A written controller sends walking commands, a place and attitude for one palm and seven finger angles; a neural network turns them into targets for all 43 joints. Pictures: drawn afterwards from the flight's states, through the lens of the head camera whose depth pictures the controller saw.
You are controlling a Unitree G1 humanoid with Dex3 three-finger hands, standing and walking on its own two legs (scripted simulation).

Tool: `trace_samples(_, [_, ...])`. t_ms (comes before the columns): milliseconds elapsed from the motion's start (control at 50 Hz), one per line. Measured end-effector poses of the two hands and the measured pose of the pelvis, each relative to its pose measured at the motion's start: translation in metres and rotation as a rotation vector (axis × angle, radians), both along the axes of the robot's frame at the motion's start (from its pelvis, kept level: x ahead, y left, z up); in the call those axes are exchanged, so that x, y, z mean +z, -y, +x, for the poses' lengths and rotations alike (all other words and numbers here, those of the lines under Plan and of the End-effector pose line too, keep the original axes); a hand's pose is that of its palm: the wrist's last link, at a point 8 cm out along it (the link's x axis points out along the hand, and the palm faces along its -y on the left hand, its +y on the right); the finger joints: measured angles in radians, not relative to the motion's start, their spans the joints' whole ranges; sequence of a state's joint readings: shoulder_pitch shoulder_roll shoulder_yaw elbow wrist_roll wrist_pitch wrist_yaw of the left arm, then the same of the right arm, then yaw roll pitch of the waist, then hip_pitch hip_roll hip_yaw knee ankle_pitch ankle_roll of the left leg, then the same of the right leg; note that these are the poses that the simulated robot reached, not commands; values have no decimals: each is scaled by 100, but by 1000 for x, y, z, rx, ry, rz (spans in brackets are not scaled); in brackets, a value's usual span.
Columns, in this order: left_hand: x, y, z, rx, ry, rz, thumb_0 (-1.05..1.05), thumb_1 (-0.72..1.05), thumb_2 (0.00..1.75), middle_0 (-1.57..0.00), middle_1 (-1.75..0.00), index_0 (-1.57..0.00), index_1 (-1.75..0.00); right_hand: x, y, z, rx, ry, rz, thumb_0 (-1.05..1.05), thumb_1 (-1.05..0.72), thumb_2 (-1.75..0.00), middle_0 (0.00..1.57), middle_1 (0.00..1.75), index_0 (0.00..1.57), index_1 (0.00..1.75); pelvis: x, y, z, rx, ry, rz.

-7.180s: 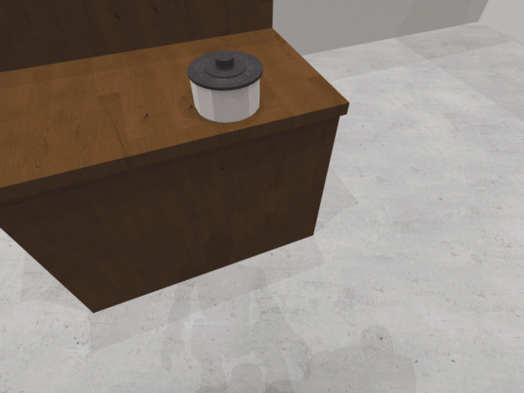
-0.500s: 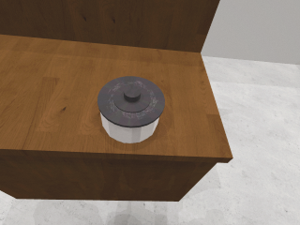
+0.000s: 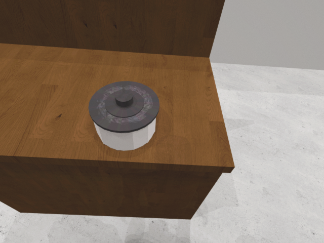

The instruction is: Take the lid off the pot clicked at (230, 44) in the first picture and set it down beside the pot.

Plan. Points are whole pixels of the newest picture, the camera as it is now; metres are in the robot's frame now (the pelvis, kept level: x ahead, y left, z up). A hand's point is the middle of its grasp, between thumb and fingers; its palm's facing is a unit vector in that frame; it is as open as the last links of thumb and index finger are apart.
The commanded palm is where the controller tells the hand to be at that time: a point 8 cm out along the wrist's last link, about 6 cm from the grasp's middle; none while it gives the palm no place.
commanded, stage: come to a stop and stand still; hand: left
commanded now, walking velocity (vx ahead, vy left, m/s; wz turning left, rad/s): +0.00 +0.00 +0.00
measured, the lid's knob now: (124, 98) +0.46 +0.14 +0.09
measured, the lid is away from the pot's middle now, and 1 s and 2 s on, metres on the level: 0.00 0.00 0.00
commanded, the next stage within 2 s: look again from close up in 0.64 s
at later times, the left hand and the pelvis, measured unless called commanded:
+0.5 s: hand out of the picture -0.02 +0.20 -0.18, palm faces +0.00 -0.99 -0.14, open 7.4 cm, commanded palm none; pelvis -0.01 +0.04 +0.00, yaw -1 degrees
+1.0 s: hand out of the picture +0.00 +0.24 -0.17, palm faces +0.01 -0.96 -0.27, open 7.4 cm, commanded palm none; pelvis -0.03 +0.05 +0.00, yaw +0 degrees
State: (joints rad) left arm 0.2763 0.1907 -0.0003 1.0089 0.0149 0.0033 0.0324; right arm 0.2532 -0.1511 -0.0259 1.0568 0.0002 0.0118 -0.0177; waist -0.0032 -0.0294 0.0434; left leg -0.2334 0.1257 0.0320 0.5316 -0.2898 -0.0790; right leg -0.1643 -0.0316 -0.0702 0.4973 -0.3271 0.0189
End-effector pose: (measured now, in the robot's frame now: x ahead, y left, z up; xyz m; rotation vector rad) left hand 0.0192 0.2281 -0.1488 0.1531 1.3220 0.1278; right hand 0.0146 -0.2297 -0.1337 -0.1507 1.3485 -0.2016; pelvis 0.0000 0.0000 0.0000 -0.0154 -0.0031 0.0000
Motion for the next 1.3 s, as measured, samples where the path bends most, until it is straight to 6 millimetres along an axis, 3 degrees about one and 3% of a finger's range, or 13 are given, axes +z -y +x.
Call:
trace_samples(140, [2,-3,-25,11,-52,-15,0,92,90,-20,-30,-20,-30,3,-11,5,5,18,0,1,-95,-90,20,30,20,30,4,-11,-2,-8,6,7])
trace_samples(280, [-1,-9,-39,14,-82,-34,0,91,90,-20,-30,-19,-30,6,-23,-4,6,8,-6,1,-95,-90,20,30,20,30,5,-22,-6,-10,7,8])
trace_samples(560, [-4,-27,-45,10,-94,-39,0,91,90,-20,-30,-19,-30,5,-56,-44,-29,-68,21,1,-94,-90,20,30,20,30,4,-41,-11,-10,3,8])
trace_samples(740, [-4,-32,-46,1,-85,-42,0,91,90,-20,-30,-19,-30,2,-74,-59,-42,-86,52,2,-93,-90,20,30,20,30,4,-48,-14,-10,10,10])
trace_samples(880, [5,-49,-36,-2,-16,26,0,91,90,-20,-30,-20,-30,-10,-62,-47,-26,-31,53,3,-94,-90,20,30,20,30,0,-49,-23,5,24,6])
trace_samples(1140, [19,-64,-32,-13,58,113,0,91,90,-20,-30,-19,-30,-8,-26,6,41,156,29,1,-92,-90,20,30,20,29,-3,-40,-45,2,37,18])
trace_samples(1300, [15,-57,-40,-15,42,95,0,91,90,-20,-30,-20,-30,-9,-27,1,51,147,34,0,-91,-90,20,30,20,29,-4,-37,-49,0,32,21])
